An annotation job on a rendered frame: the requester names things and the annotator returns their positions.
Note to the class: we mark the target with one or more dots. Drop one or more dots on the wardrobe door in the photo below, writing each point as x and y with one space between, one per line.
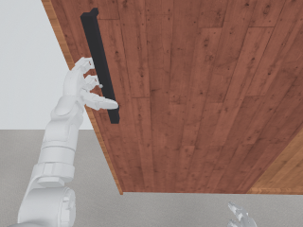
210 92
286 171

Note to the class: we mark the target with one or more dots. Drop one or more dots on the robot left upper arm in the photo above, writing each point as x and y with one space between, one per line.
48 207

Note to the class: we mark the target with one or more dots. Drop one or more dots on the handle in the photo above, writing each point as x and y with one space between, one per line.
90 26

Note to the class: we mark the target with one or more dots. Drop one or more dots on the left robot hand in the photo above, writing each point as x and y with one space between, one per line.
76 85

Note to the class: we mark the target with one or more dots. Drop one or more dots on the right robot hand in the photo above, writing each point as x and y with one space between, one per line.
241 215

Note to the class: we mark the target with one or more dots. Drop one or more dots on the robot left forearm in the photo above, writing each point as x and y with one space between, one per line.
55 164

